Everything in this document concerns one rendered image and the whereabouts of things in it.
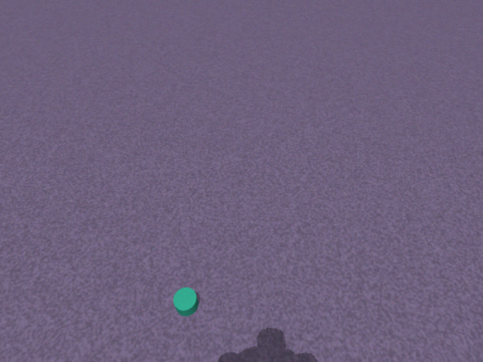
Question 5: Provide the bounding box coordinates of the tin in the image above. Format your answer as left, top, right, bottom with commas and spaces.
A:
174, 287, 198, 316

